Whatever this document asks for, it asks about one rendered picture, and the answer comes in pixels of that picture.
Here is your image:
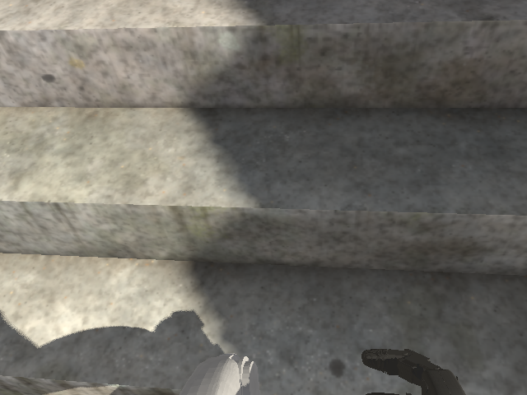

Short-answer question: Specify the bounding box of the right robot hand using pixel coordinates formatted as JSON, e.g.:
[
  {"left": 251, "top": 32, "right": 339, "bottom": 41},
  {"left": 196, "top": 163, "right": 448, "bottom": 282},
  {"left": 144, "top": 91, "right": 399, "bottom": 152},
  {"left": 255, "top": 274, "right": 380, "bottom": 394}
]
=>
[{"left": 361, "top": 349, "right": 466, "bottom": 395}]

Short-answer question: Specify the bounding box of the robot left shin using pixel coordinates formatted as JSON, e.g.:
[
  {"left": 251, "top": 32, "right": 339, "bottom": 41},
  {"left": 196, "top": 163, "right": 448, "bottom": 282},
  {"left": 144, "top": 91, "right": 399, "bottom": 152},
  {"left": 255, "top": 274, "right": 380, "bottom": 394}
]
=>
[{"left": 219, "top": 353, "right": 240, "bottom": 360}]

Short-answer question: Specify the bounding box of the left robot thigh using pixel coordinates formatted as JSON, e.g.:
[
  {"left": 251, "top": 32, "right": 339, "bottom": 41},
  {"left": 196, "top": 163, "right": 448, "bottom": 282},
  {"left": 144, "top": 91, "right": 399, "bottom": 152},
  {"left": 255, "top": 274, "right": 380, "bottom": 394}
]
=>
[{"left": 180, "top": 355, "right": 260, "bottom": 395}]

